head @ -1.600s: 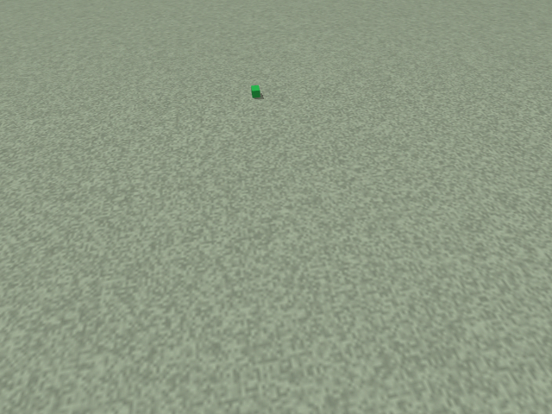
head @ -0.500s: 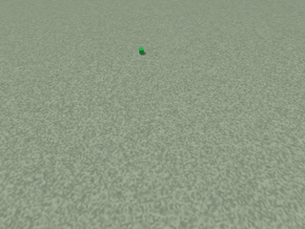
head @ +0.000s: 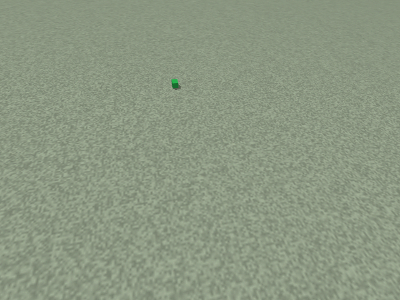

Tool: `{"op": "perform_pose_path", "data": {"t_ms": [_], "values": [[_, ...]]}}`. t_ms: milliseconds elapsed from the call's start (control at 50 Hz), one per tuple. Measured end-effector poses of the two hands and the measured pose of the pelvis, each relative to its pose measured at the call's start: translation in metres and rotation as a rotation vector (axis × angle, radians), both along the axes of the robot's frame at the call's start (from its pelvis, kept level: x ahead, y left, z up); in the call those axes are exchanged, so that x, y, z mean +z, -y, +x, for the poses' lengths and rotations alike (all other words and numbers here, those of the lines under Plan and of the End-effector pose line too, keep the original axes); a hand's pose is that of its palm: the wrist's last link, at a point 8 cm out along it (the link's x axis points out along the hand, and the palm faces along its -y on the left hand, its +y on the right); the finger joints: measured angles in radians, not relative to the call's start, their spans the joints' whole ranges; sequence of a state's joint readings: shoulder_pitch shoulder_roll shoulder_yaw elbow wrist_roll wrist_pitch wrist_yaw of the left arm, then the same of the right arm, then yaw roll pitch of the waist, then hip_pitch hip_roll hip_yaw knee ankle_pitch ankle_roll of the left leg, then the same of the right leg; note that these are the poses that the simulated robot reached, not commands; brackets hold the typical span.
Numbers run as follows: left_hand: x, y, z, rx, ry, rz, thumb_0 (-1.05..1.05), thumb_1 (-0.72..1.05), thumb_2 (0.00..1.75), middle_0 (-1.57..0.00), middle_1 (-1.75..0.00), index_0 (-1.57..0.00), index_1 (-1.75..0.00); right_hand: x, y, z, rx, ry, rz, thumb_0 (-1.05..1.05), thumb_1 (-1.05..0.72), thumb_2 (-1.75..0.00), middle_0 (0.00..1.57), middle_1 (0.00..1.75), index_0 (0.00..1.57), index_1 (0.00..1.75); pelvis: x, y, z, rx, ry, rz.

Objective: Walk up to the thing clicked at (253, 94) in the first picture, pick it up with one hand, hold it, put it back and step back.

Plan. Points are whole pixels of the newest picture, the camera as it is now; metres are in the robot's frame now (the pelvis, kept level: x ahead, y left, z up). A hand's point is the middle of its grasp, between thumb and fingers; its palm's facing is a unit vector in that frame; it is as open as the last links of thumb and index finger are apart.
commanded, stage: walk up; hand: left
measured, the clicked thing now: (174, 83) +2.17 +0.24 -0.75
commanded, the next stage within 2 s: none
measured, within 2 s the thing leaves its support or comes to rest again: neither
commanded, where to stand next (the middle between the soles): +1.76 -0.01 m, yaw +2 degrees
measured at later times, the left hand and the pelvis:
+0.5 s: hand (131, 201) +0.42 +0.21 -0.13, palm faces +0.00 -0.94 -0.33, open 7.4 cm; pelvis +0.30 -0.04 -0.01, yaw +1 degrees
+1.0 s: hand (129, 141) +0.69 +0.28 -0.15, palm faces -0.07 -0.95 -0.31, open 7.4 cm; pelvis +0.62 +0.00 +0.00, yaw +0 degrees
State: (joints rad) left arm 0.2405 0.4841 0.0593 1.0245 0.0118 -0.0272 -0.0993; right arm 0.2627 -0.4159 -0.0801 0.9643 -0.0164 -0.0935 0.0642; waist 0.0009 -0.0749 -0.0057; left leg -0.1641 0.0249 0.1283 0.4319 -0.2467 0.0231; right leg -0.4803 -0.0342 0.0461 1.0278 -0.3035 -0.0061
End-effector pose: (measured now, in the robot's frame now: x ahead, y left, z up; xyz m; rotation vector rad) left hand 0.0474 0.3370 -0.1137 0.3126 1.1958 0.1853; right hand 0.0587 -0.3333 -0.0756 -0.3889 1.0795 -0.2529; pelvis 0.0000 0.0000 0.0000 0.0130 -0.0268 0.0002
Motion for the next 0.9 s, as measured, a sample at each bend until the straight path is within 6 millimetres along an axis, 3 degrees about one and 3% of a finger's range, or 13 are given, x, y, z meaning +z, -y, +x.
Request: {"op": "perform_pose_path", "data": {"t_ms": [100,200,300,360,440,520,620,720,780,900], "values": [[0.013,0.005,0.083,-0.060,0.053,-0.016,0.01,0.90,0.89,-0.20,-0.30,-0.20,-0.30,-0.009,-0.007,0.007,-0.045,-0.085,0.038,0.01,-0.91,-0.90,0.21,0.30,0.21,0.30,0.004,-0.001,0.049,-0.004,0.001,0.002],[0.019,0.020,0.178,-0.106,0.097,-0.004,0.01,0.90,0.89,-0.20,-0.30,-0.20,-0.30,-0.027,-0.002,0.034,-0.086,-0.163,0.073,0.01,-0.90,-0.90,0.21,0.30,0.21,0.30,-0.002,0.007,0.110,-0.005,-0.004,0.008],[0.014,0.048,0.288,-0.134,0.182,0.018,0.01,0.90,0.89,-0.20,-0.30,-0.20,-0.30,-0.058,0.018,0.086,-0.105,-0.240,0.087,0.01,-0.90,-0.90,0.21,0.30,0.21,0.30,-0.024,0.029,0.187,0.008,-0.019,0.002],[0.013,0.068,0.336,-0.127,0.250,0.023,0.01,0.90,0.89,-0.20,-0.30,-0.20,-0.30,-0.070,0.028,0.135,-0.095,-0.257,0.088,0.01,-0.91,-0.90,0.21,0.30,0.21,0.30,-0.030,0.040,0.224,0.005,-0.009,-0.027],[0.020,0.081,0.359,-0.081,0.257,-0.002,0.01,0.90,0.89,-0.20,-0.30,-0.21,-0.30,-0.059,0.029,0.225,-0.025,-0.177,0.098,0.02,-0.91,-0.90,0.21,0.30,0.20,0.30,-0.017,0.044,0.269,0.018,0.007,-0.039],[0.017,0.076,0.367,-0.042,0.180,-0.006,0.00,0.90,0.89,-0.21,-0.30,-0.21,-0.30,-0.039,0.026,0.320,0.050,-0.065,0.098,0.01,-0.91,-0.90,0.20,0.30,0.20,0.30,-0.007,0.043,0.316,0.020,0.005,-0.055],[0.005,0.052,0.384,0.007,0.086,-0.003,0.01,0.90,0.89,-0.21,-0.30,-0.21,-0.30,-0.018,0.019,0.426,0.122,0.000,0.066,0.01,-0.91,-0.90,0.20,0.30,0.20,0.30,-0.006,0.034,0.381,0.024,-0.007,-0.065],[-0.022,0.015,0.426,0.047,0.012,0.006,0.01,0.90,0.89,-0.21,-0.30,-0.21,-0.30,-0.013,0.004,0.524,0.159,0.046,0.004,0.01,-0.91,-0.90,0.20,0.30,0.20,0.30,-0.023,0.012,0.458,0.025,-0.014,-0.057],[-0.029,0.005,0.463,0.051,-0.031,0.014,0.01,0.90,0.89,-0.20,-0.30,-0.20,-0.30,-0.010,-0.008,0.562,0.142,0.089,-0.012,0.01,-0.91,-0.90,0.20,0.30,0.20,0.30,-0.025,0.001,0.492,0.023,-0.012,-0.035],[-0.011,0.007,0.559,-0.016,0.007,-0.018,0.01,0.91,0.89,-0.20,-0.30,-0.20,-0.30,0.001,-0.022,0.590,0.068,0.049,0.017,0.01,-0.91,-0.90,0.21,0.30,0.21,0.30,-0.004,-0.004,0.561,-0.003,-0.007,-0.015]]}}
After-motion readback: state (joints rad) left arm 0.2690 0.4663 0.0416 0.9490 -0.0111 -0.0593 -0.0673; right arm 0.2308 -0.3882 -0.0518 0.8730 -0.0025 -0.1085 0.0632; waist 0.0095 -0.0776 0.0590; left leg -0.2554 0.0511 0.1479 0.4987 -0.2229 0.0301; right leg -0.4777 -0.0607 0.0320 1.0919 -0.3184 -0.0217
